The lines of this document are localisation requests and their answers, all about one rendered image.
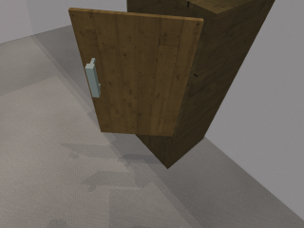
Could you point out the handle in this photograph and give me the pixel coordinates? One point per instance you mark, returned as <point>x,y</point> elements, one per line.
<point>92,77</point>

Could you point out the cupboard door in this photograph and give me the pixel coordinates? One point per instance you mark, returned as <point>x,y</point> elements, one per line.
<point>142,61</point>

